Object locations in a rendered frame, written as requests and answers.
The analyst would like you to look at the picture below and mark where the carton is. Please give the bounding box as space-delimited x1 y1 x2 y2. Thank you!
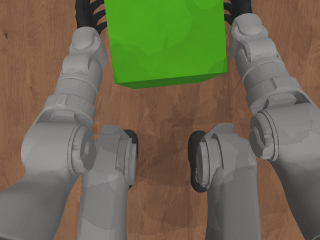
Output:
104 0 227 89

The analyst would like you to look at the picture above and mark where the right robot foot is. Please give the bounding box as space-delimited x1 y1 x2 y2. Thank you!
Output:
188 130 208 193

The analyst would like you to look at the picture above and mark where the robot left hand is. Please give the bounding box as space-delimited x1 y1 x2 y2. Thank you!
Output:
75 0 107 35

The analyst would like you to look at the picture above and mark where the robot left thigh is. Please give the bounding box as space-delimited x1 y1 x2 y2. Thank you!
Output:
76 134 137 240

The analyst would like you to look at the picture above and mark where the right robot forearm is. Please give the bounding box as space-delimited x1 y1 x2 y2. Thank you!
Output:
228 13 320 114

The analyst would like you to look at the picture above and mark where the left robot forearm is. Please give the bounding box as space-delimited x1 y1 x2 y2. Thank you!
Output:
21 26 109 165

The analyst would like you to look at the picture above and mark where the robot right hand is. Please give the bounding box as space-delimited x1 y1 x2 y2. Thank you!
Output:
223 0 253 26

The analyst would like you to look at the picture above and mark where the right robot upper arm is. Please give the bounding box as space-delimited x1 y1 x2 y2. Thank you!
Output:
249 102 320 240

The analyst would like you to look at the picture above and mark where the left robot upper arm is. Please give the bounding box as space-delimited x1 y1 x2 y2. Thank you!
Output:
0 122 97 240

